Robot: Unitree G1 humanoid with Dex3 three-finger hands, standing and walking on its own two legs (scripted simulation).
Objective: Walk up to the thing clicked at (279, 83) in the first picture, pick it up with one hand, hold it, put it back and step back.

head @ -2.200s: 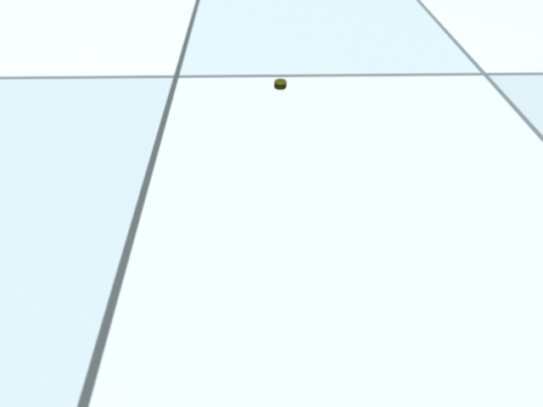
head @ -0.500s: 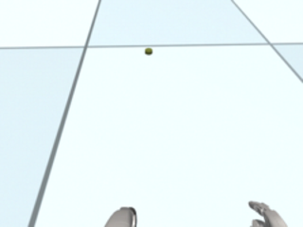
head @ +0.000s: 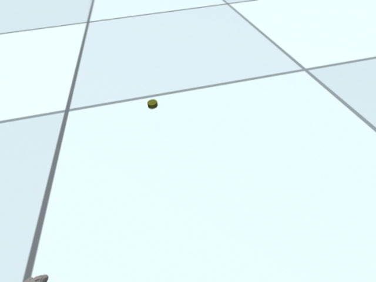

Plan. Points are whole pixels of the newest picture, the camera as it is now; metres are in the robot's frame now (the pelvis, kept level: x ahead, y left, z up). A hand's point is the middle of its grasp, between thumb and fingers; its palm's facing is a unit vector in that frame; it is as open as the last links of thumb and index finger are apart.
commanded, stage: walk up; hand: left
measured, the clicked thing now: (152, 103) +1.67 +0.31 -0.73
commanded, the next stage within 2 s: none
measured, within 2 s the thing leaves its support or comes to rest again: neither
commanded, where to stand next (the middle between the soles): +1.34 +0.08 m, yaw +1 degrees
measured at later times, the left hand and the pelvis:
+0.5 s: hand (80, 236) +0.29 +0.31 -0.15, palm faces +0.04 -0.94 -0.34, open 7.4 cm; pelvis +0.28 +0.03 +0.01, yaw +3 degrees
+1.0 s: hand (115, 130) +0.66 +0.26 -0.10, palm faces +0.02 -0.93 -0.38, open 7.4 cm; pelvis +0.54 +0.00 +0.01, yaw +2 degrees
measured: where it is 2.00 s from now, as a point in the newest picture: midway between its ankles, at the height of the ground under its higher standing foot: (182, 167)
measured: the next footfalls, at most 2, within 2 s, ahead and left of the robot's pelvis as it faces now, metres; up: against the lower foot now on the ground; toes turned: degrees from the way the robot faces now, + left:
left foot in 0.40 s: +0.40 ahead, +0.13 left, +0.00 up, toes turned +8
right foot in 0.86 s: +0.66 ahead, -0.11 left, +0.00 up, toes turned -4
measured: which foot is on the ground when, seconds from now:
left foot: down 0.00-0.00, up 0.02-0.38, down 0.40-0.88, up 0.90-1.00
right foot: down 0.00-0.42, up 0.44-0.84, down 0.86-1.00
